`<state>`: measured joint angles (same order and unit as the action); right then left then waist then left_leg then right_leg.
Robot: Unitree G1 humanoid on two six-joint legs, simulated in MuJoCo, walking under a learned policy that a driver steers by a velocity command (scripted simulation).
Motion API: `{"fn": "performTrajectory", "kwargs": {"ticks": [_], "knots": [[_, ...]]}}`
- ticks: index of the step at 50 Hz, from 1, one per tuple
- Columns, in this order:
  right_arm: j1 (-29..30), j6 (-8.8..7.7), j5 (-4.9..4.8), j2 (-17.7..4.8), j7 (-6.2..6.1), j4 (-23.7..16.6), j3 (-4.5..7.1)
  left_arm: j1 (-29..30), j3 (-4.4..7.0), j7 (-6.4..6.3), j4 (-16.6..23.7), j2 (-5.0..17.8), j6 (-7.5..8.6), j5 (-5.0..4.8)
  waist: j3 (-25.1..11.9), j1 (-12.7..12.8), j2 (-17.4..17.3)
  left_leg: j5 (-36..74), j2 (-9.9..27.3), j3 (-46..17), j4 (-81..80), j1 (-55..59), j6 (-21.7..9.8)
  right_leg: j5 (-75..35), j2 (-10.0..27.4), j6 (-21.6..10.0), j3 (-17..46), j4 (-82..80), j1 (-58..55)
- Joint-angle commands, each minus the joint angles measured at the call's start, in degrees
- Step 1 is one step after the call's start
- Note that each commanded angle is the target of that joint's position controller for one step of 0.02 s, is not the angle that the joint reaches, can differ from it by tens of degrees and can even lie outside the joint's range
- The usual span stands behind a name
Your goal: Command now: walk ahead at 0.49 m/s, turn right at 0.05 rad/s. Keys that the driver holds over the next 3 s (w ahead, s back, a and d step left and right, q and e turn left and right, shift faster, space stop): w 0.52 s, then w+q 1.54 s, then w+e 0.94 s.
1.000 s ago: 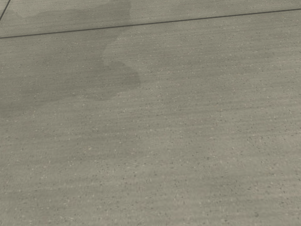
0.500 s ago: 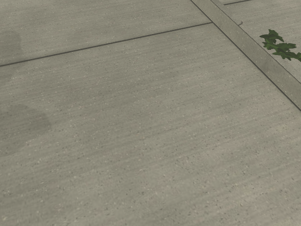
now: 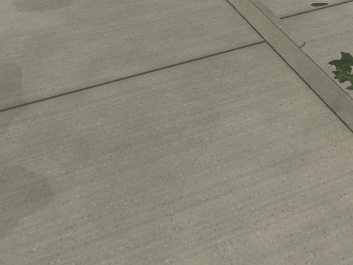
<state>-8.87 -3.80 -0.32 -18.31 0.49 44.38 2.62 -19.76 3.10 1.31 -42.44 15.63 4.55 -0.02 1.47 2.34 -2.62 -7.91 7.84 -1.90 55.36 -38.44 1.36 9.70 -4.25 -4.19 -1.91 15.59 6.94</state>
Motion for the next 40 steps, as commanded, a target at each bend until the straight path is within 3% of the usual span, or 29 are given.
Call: {"fn": "performTrajectory", "kwargs": {"ticks": [1,5,8,10,11,12,13,14,15,16,17,18,19,22,24,29,33,36,37,38,39,40], "knots": [[1.72,-0.61,0.22,-1.74,0.45,-3.24,0.04,3.37,2.02,-0.74,3.29,8.45,1.11,-0.17,2.00,-1.41,5.30,10.76,0.03,-0.24,-10.67,0.97,0.52,-11.66,13.80,-8.84,7.51,-9.00,3.34],[9.38,-1.44,-0.41,-1.47,1.65,-5.51,-0.48,-1.28,2.58,-1.10,0.37,10.57,0.56,-0.91,3.47,1.56,4.90,16.13,-2.45,1.00,-20.99,3.28,-0.47,-8.67,15.35,-7.91,6.69,-8.49,-0.43],[11.67,-1.71,-0.39,-2.71,2.53,-7.06,-0.18,-2.86,2.90,-1.41,-1.54,11.04,-0.38,-1.26,3.61,1.33,5.14,11.19,-3.18,0.25,-24.90,1.38,-2.68,-12.22,18.27,-6.82,7.61,-4.86,-7.93],[9.69,-1.82,-0.29,-3.75,2.77,-6.87,0.22,-2.65,3.13,-1.72,-2.24,11.60,-1.11,-1.25,1.92,-0.21,6.28,6.25,-4.50,1.36,-26.00,4.78,-4.18,-19.84,18.94,-5.61,7.72,-1.14,-11.23],[6.20,-1.84,-0.23,-4.91,2.60,-6.11,0.82,-1.85,3.21,-1.86,-2.29,12.07,-1.47,-1.10,-0.57,-2.31,7.20,4.28,-6.35,3.15,-26.52,10.33,-5.28,-29.39,18.06,-4.77,6.95,3.43,-11.80],[-1.69,-1.77,-0.13,-7.01,2.11,-3.81,2.10,-1.27,2.82,-2.02,-2.29,11.34,-1.91,-0.80,-5.75,-6.39,6.61,4.89,-8.23,5.00,-27.26,21.31,-6.93,-36.72,15.22,-3.28,4.76,13.19,-10.03],[-11.59,-1.57,0.20,-10.59,1.52,-1.79,3.26,-2.18,1.65,-2.31,-1.28,8.96,-2.01,0.18,-14.28,-9.98,3.06,8.07,-1.29,-2.25,-24.16,38.80,-9.96,-26.29,12.21,-1.24,2.66,28.85,-0.19],[-15.78,-1.27,0.68,-15.69,1.51,-0.73,4.47,-10.24,-0.37,-1.63,-0.19,2.05,-0.89,-0.06,-22.38,-6.43,-12.28,-5.88,12.62,-30.84,-29.16,60.01,-19.93,7.94,1.48,3.48,2.05,51.35,23.99],[-16.36,-1.25,-0.29,-10.17,1.69,-0.89,2.98,-7.43,0.22,-1.35,-1.24,5.98,0.38,-0.75,-23.94,-8.87,-10.47,-13.79,13.41,-41.40,-37.09,61.44,-19.86,23.63,1.06,3.07,10.50,57.95,31.08],[-12.29,-1.26,-0.34,-8.03,1.46,-1.28,2.21,-1.63,1.31,-0.98,0.38,9.62,1.02,-2.42,-14.52,-8.53,-6.71,-15.13,12.15,-32.94,-38.20,54.60,-17.05,20.19,4.33,2.45,9.84,60.07,36.02],[-8.33,-1.20,-0.08,-6.97,1.28,-1.97,1.90,2.11,1.10,-1.16,1.42,9.45,1.34,-2.37,-9.08,-7.06,-1.93,-10.71,10.14,-26.16,-39.12,46.29,-15.53,14.86,7.46,2.18,7.64,57.58,35.42],[-5.60,-1.23,0.36,-5.53,1.31,-2.20,1.51,4.28,1.22,-1.40,1.74,8.94,1.32,-1.34,-4.92,-5.57,0.12,-4.69,8.10,-21.07,-40.64,38.86,-15.01,11.14,9.45,2.40,6.66,53.90,33.85],[-4.16,-1.52,1.08,-4.27,1.36,-2.45,1.07,3.35,1.41,-1.47,1.50,8.36,0.83,-0.91,-3.94,-3.58,-1.33,-0.19,6.42,-17.68,-42.18,34.14,-14.52,8.30,11.14,2.53,7.07,51.46,30.15],[-3.95,-2.40,0.58,-4.44,1.41,-1.51,1.21,1.17,0.94,-1.68,0.55,5.62,-0.80,-0.57,-3.23,-1.58,-1.90,6.34,4.89,-11.68,-46.03,28.85,-15.68,5.49,12.09,4.02,6.15,47.17,26.68],[-5.02,-2.50,0.42,-5.71,0.93,-0.50,1.58,4.96,0.70,-1.88,1.86,5.08,-1.11,-0.15,-1.16,-2.11,-0.93,9.46,4.65,-8.86,-47.74,28.67,-16.02,0.92,12.60,5.24,5.77,41.75,29.85],[-9.59,-1.47,-0.47,-7.19,-0.11,1.65,1.89,15.54,-0.08,-1.11,4.48,3.13,0.11,-0.07,1.23,-5.56,0.00,10.12,1.55,-4.04,-47.98,30.02,-13.38,-13.71,10.17,6.07,3.98,22.79,28.35],[-13.65,-0.18,-1.03,-8.08,-0.62,3.36,2.29,22.03,-0.06,0.18,6.31,3.72,1.19,-0.69,2.49,-7.38,-0.48,8.29,3.57,-6.90,-44.67,34.16,-13.18,-14.28,7.80,6.06,4.16,15.00,26.99],[-13.52,0.65,-1.15,-8.76,-1.27,3.67,2.86,20.70,0.69,0.68,6.15,5.94,1.97,-0.75,1.51,-5.17,-2.14,9.77,5.56,-10.31,-40.21,37.40,-11.71,-9.32,6.96,4.50,5.13,11.63,22.73],[-12.81,0.90,-1.10,-8.98,-1.36,3.57,3.01,17.89,1.14,0.58,5.40,6.84,2.20,-0.75,0.18,-3.30,-2.77,13.05,5.28,-10.55,-37.25,37.19,-11.04,-7.45,6.28,3.60,4.31,10.59,18.18],[-12.25,1.02,-0.90,-8.04,-1.35,3.33,2.65,11.42,2.25,0.19,3.48,8.77,2.36,-0.59,-3.76,0.06,-2.14,18.16,2.54,-8.92,-30.20,35.47,-9.59,-7.11,5.58,1.97,3.21,8.92,8.38],[-11.70,0.92,-0.06,-5.02,-1.21,2.09,1.50,2.21,3.35,-0.35,1.87,11.77,2.45,0.33,-12.04,4.18,0.24,12.66,-0.90,-6.77,-16.44,27.84,-7.60,-7.55,11.59,-1.16,8.09,12.19,-7.48],[-18.08,0.07,-0.18,0.78,-1.10,0.28,-0.18,-3.78,4.81,-0.71,0.84,17.10,1.73,1.02,-21.37,3.03,13.75,-8.97,-9.67,-0.56,4.85,6.20,-3.18,0.78,25.92,-8.83,29.85,10.72,-29.90]]}}
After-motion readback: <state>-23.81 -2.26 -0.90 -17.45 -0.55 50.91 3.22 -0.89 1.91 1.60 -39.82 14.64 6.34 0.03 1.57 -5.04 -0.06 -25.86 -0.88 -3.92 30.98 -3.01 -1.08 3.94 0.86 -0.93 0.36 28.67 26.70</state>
